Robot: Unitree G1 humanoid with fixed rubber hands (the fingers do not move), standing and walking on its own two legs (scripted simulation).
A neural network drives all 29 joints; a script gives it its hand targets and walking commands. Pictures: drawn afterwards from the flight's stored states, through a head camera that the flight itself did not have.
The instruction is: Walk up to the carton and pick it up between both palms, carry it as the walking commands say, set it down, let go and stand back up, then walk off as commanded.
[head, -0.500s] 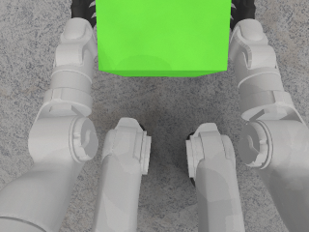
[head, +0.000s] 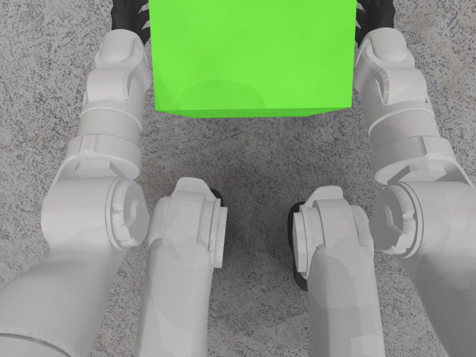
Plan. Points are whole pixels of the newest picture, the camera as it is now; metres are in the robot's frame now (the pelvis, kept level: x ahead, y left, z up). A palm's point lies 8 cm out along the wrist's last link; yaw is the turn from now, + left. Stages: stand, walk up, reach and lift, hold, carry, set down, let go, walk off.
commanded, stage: set down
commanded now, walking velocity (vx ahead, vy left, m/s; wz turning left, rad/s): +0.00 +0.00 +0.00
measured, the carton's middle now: (250, 24) +0.55 +0.04 -0.24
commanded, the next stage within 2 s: none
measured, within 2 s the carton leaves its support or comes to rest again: neither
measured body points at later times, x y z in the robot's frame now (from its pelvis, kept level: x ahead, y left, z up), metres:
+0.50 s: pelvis -0.01 +0.00 -0.01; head +0.35 +0.02 +0.27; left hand +0.52 +0.21 -0.17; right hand +0.54 -0.12 -0.17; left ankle +0.11 +0.12 -0.34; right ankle +0.10 -0.12 -0.34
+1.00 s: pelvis -0.01 +0.00 +0.00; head +0.36 +0.02 +0.26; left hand +0.52 +0.24 -0.18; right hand +0.54 -0.15 -0.18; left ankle +0.11 +0.12 -0.34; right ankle +0.10 -0.11 -0.34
